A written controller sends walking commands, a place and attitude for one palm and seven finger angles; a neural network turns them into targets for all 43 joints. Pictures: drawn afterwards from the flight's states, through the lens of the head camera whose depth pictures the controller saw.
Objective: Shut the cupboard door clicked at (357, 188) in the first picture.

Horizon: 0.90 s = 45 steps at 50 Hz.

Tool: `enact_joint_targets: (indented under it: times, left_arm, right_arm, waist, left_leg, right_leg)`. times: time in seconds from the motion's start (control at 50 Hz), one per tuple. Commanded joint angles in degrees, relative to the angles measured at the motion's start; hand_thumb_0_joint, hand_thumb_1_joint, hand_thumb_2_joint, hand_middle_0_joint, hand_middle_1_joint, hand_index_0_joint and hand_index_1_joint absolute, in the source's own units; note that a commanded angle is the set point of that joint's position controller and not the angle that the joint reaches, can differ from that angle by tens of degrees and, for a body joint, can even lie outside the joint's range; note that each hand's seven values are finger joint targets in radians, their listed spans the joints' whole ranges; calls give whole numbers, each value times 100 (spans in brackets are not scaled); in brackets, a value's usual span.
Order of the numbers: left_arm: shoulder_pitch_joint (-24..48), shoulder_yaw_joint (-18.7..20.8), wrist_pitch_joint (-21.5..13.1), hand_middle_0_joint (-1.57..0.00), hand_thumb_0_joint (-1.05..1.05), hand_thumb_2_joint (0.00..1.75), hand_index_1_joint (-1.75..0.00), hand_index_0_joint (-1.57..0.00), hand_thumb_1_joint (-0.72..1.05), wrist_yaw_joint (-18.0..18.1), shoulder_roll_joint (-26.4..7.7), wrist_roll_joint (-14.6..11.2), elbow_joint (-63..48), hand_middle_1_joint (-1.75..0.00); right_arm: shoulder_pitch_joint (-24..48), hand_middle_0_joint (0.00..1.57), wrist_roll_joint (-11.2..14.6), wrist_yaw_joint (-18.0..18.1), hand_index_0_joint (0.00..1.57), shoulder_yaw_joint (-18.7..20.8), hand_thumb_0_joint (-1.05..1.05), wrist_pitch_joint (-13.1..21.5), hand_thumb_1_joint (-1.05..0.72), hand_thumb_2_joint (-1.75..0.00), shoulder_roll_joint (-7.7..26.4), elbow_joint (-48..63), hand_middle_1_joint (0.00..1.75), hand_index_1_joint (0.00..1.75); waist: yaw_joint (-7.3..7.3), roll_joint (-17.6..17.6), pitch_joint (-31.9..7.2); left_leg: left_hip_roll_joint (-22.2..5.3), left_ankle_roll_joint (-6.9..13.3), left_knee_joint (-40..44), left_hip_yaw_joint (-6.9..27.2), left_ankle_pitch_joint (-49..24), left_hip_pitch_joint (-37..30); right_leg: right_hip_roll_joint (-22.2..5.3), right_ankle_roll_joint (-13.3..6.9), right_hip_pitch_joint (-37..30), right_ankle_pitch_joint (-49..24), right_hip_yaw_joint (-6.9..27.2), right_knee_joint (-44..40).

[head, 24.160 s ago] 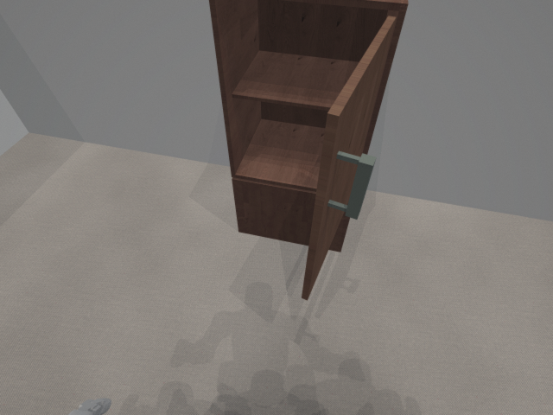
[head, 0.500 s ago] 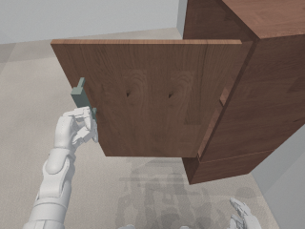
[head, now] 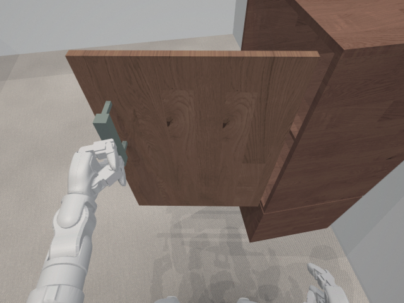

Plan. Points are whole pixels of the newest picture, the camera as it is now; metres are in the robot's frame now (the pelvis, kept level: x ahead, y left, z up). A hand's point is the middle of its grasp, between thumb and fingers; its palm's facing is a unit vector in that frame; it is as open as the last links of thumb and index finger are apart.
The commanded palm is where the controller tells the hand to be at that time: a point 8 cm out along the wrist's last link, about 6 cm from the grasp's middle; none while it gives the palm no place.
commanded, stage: push the door shut along its arc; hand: left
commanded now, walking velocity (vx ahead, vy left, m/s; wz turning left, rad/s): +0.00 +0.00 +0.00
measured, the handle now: (114, 134) +0.44 +0.21 +0.07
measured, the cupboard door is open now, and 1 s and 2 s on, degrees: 79 64 50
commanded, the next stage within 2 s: pull the fist back off the door in 1.88 s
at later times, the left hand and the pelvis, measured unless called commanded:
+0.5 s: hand (130, 147) +0.40 +0.17 +0.08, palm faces -0.09 -1.00 -0.02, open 3.1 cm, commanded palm +0.39 +0.21 +0.08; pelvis -0.01 +0.00 -0.01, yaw +1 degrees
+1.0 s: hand (147, 124) +0.46 +0.15 +0.08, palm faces -0.22 -0.98 -0.02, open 3.1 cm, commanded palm +0.46 +0.19 +0.08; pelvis -0.01 +0.00 -0.02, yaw -1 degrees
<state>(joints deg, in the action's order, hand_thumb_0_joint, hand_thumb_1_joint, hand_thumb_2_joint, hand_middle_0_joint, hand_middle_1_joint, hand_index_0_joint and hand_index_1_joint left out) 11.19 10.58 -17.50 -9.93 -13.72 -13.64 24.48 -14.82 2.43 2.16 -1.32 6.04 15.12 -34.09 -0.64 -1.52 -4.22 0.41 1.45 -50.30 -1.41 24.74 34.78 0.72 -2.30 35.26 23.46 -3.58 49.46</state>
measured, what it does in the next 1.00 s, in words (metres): stands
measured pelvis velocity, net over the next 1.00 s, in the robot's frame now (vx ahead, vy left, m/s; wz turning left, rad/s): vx -0.01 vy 0.00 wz -0.01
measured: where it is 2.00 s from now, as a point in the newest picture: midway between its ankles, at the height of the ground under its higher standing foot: outside the picture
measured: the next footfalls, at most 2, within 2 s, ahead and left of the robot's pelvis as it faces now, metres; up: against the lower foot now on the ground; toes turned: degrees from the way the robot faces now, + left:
none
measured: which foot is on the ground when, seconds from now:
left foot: down 0.00-1.00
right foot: down 0.00-1.00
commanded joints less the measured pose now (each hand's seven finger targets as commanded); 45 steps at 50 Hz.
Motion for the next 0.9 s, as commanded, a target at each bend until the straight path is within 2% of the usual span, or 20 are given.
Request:
enact_joint_targets:
  times: [0.0,0.02,0.08,0.12,0.16,0.22,0.26,0.28,0.3,0.32,0.46,0.48,0.5,0.52,0.56,0.6,0.72,0.74,0.8,0.88]
  left_arm:
    - [1648,286,-363,-130,0,90,-150,-130,90,-91,-942,-47,-1072,-150]
    - [1762,380,-350,-130,0,90,-150,-130,90,-104,-1109,-22,-1014,-150]
    - [2240,214,-350,-130,0,90,-150,-130,90,-198,-1009,-8,-931,-150]
    - [2603,270,-345,-130,0,90,-150,-130,90,-248,-1153,-15,-661,-150]
    - [2993,170,-368,-130,0,90,-150,-130,90,-302,-1098,-7,-501,-150]
    - [3057,254,-378,-130,0,90,-150,-130,90,-369,-1256,10,-226,-150]
    - [3477,54,-387,-130,0,90,-150,-130,90,-465,-1069,-1,-34,-150]
    - [3626,210,-398,-130,0,90,-150,-130,90,-488,-1274,0,160,-150]
    - [3730,98,-414,-130,0,90,-150,-130,90,-545,-1158,-15,230,-150]
    - [3841,181,-445,-130,0,90,-150,-130,90,-585,-1297,-11,237,-150]
    - [4837,-54,-493,-130,0,90,-150,-130,90,-783,-1161,42,1129,-150]
    - [4922,148,-519,-130,0,90,-150,-130,90,-773,-1408,55,1276,-150]
    - [5089,47,-552,-130,0,90,-150,-130,90,-799,-1326,76,1284,-150]
    - [5100,203,-573,-130,0,90,-150,-130,90,-800,-1504,85,1341,-150]
    - [5274,102,-592,-130,0,90,-150,-130,90,-847,-1406,120,1560,-150]
    - [5438,224,-612,-130,0,90,-150,-130,90,-879,-1596,137,1845,-150]
    - [5439,573,-660,-130,0,90,-150,-130,90,-1040,-2017,145,2112,-150]
    - [5653,372,-648,-130,0,90,-150,-130,90,-1083,-1804,142,2169,-150]
    - [5882,624,-625,-130,0,90,-150,-130,90,-1115,-2166,168,2412,-150]
    - [6288,466,-643,-130,0,90,-150,-130,90,-1244,-2101,221,2632,-150]
  right_arm:
    - [89,20,-1,51,20,304,0,280,-90,-90,745,718,30,30]
    - [63,20,-4,59,20,307,0,260,-90,-90,768,699,30,30]
    - [86,20,18,69,20,280,0,250,-90,-90,744,687,30,30]
    - [19,20,17,97,20,281,0,243,-90,-90,789,619,30,30]
    - [41,20,27,100,20,254,0,236,-90,-90,770,596,30,30]
    - [-67,20,17,95,20,273,0,219,-90,-90,824,582,30,30]
    - [-92,20,30,87,20,268,0,221,-90,-90,803,529,30,30]
    - [-147,20,34,99,20,283,0,202,-90,-90,839,471,30,30]
    - [-154,20,27,90,20,267,0,198,-90,-90,840,485,30,30]
    - [-192,20,30,98,20,295,0,194,-90,-90,872,483,30,30]
    - [-397,20,45,70,20,291,0,114,-90,-90,906,325,30,30]
    - [-450,20,38,77,20,302,0,88,-90,-90,943,289,30,30]
    - [-479,20,33,67,20,296,0,81,-90,-90,939,286,30,30]
    - [-525,20,18,66,20,312,0,68,-90,-90,969,287,30,30]
    - [-573,20,18,50,20,309,0,37,-90,-90,949,256,30,30]
    - [-644,20,20,45,20,300,0,-3,-90,-90,988,220,30,30]
    - [-822,20,-11,36,20,318,0,-103,-90,-90,1050,256,30,30]
    - [-819,20,7,28,20,300,0,-111,-90,-90,1013,245,30,30]
    - [-910,20,-4,31,20,304,0,-154,-90,-90,1067,223,30,30]
    - [-966,20,-3,34,20,296,0,-178,-90,-90,1079,173,30,30]
  waist:
    - [-49,105,-1618]
    - [-64,178,-1622]
    - [-148,2,-1562]
    - [-222,258,-1490]
    - [-250,30,-1547]
    - [-194,24,-1877]
    - [-308,-15,-1810]
    - [-334,138,-1765]
    - [-324,84,-1819]
    - [-319,90,-1951]
    - [-501,-50,-1911]
    - [-482,26,-1943]
    - [-516,-99,-2078]
    - [-458,-144,-2196]
    - [-546,-130,-2209]
    - [-564,19,-2114]
    - [-495,-91,-2546]
    - [-606,-78,-2402]
    - [-653,138,-2228]
    - [-783,-142,-2269]
  left_leg:
    - [11,-5,695,222,-1362,-519]
    - [9,13,671,217,-1356,-474]
    - [4,4,675,235,-1334,-530]
    - [-10,22,631,260,-1186,-447]
    - [0,6,649,280,-1103,-477]
    - [-4,8,590,303,-1357,-584]
    - [-5,6,561,304,-1298,-581]
    - [-25,4,555,333,-1251,-531]
    - [1,7,558,336,-1243,-506]
    - [-8,13,522,343,-1333,-570]
    - [-9,6,469,418,-1201,-569]
    - [-20,5,456,435,-1180,-531]
    - [-6,6,453,435,-1239,-584]
    - [-10,6,419,443,-1363,-648]
    - [-19,6,394,432,-1378,-640]
    - [-20,14,398,443,-1256,-449]
    - [-26,26,285,389,-1710,-473]
    - [-41,29,290,386,-1673,-470]
    - [-27,66,275,331,-1311,-49]
    - [-32,64,174,367,-1277,-90]
  right_leg:
    - [-72,91,-1002,-1627,346,-655]
    - [-74,94,-1042,-1619,373,-660]
    - [-76,85,-888,-1603,351,-647]
    - [-64,97,-811,-1422,368,-683]
    - [-79,83,-734,-1325,360,-656]
    - [-63,59,-831,-1568,357,-569]
    - [-71,72,-679,-1552,347,-577]
    - [-62,73,-627,-1490,337,-574]
    - [-66,70,-655,-1487,352,-563]
    - [-61,55,-681,-1553,345,-532]
    - [-37,49,-216,-1346,287,-483]
    - [-31,41,-223,-1321,290,-474]
    - [-32,39,-218,-1359,287,-439]
    - [-25,22,-250,-1449,286,-402]
    - [-19,43,-151,-1462,278,-396]
    - [-7,40,-154,-1368,296,-398]
    - [20,37,-377,-1847,331,-281]
    - [19,54,-232,-1817,317,-301]
    - [22,83,-324,-1624,403,-366]
    - [40,72,-32,-1518,403,-310]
